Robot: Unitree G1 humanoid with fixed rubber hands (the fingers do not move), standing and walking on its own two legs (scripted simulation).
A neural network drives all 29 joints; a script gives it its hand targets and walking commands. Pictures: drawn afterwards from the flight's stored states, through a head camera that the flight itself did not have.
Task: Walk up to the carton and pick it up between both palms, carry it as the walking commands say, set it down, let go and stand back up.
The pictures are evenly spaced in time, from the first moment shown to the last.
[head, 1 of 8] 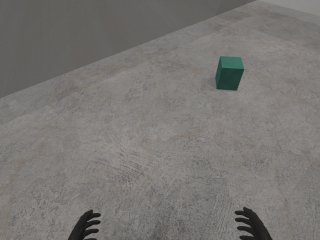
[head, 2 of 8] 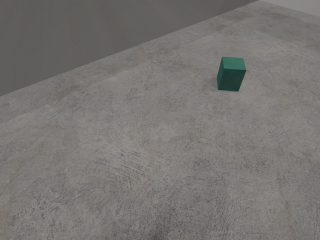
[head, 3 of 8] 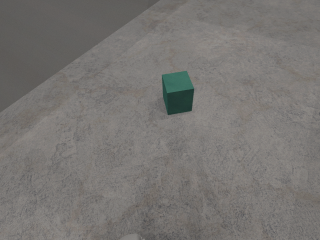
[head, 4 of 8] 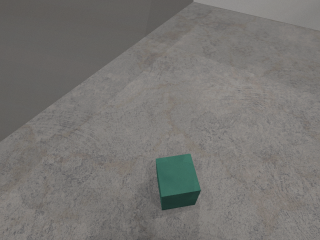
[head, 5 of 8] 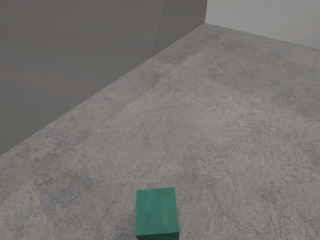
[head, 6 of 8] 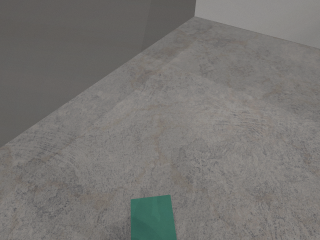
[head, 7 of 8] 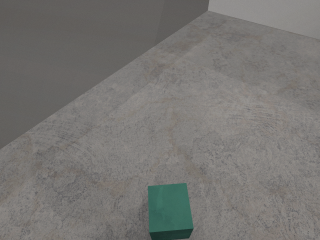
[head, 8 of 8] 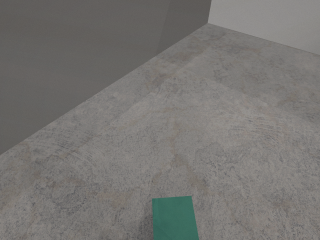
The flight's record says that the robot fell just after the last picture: no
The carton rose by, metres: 0.00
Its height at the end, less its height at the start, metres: +0.00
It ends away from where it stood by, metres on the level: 0.00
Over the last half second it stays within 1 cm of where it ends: yes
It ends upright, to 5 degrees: yes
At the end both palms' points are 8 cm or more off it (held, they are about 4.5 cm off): yes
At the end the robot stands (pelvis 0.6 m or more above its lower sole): yes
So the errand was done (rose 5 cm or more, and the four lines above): no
